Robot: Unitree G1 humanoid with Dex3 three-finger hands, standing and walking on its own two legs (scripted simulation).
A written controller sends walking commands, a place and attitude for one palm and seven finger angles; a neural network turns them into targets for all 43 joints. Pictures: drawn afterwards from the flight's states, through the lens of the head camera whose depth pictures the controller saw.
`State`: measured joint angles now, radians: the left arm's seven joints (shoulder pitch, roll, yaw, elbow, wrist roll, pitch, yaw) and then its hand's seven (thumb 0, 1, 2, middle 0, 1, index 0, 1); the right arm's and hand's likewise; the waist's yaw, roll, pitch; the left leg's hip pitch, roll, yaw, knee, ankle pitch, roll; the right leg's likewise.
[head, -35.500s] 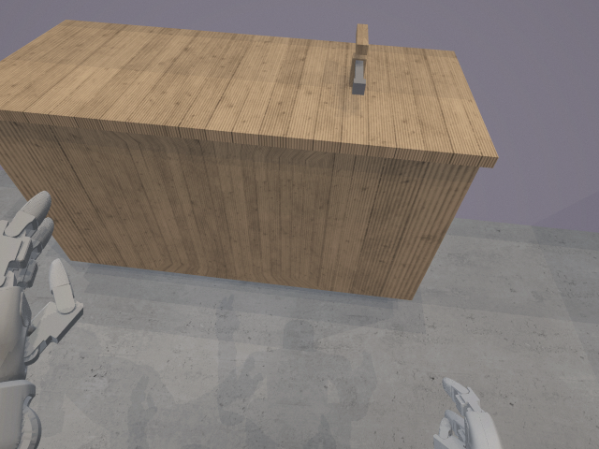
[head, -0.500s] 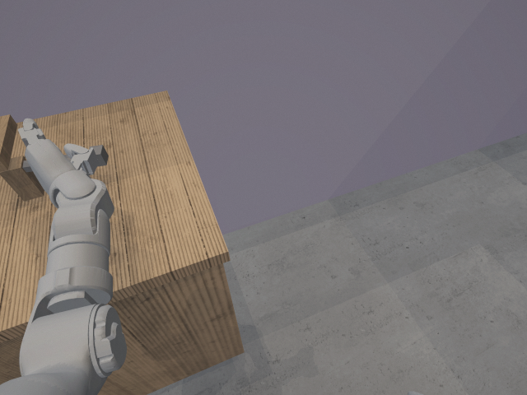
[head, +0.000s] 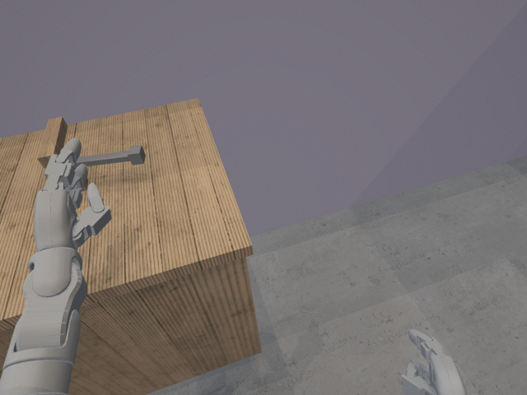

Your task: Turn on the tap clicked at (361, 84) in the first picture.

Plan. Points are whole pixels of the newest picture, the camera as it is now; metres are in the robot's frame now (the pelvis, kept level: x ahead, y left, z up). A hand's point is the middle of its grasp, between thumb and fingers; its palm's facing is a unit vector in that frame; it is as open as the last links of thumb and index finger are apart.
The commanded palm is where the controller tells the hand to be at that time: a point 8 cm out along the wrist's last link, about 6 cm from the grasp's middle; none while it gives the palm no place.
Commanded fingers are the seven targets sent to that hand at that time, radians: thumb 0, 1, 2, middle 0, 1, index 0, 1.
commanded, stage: draw the hand back beside the body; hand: left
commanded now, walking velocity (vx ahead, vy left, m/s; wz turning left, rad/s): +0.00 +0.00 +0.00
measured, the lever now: (136, 155) +0.54 +0.32 +0.07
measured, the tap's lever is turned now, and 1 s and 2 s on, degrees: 80 80 80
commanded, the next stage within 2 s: step back with the hand held close in 0.88 s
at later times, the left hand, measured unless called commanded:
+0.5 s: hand (93, 258) +0.24 +0.24 +0.15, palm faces +0.32 -0.88 -0.34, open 7.4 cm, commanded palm +0.19 +0.29 +0.17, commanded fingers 0.00 0.90 0.90 -0.20 -0.30 -0.20 -0.30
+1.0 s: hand (87, 270) +0.22 +0.23 +0.16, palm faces +0.35 -0.87 -0.36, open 7.4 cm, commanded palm +0.18 +0.28 +0.18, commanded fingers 0.00 0.90 0.90 -0.20 -0.30 -0.20 -0.30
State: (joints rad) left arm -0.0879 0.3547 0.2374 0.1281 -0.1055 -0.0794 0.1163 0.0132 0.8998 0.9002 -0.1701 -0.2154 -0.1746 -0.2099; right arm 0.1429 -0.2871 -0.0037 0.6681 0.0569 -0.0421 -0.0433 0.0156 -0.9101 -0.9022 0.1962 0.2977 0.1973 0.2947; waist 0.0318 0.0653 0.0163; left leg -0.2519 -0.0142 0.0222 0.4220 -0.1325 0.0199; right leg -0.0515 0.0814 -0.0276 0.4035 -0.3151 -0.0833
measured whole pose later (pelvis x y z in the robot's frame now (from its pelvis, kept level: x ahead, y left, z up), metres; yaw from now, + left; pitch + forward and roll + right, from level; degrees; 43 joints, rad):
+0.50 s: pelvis +0.02 +0.01 +0.00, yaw -1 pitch -4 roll +1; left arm 0.36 0.33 0.24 -0.30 -0.11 -0.07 0.08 0.01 0.90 0.90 -0.20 -0.29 -0.20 -0.28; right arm 0.19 -0.25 0.01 0.65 0.03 -0.05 -0.04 0.02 -0.91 -0.90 0.20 0.30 0.20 0.30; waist 0.04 0.06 0.02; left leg -0.19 -0.02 0.05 0.41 -0.16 0.03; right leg 0.02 0.07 0.00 0.36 -0.32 -0.07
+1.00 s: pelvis +0.02 +0.00 +0.00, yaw +0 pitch -4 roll +1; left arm 0.46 0.33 0.25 -0.41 -0.10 -0.07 0.10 0.01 0.89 0.90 -0.20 -0.30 -0.21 -0.30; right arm 0.16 -0.24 0.01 0.63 0.02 -0.07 -0.05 0.02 -0.91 -0.90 0.20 0.30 0.20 0.30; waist 0.05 0.06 0.02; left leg -0.20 -0.02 0.03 0.44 -0.17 0.02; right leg 0.02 0.08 -0.02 0.37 -0.33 -0.08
